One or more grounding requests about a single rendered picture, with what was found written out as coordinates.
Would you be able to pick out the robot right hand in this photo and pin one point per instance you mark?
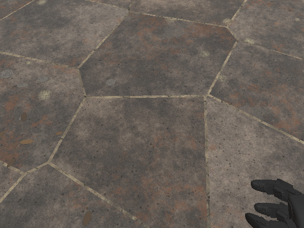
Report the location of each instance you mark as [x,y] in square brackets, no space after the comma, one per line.
[288,216]

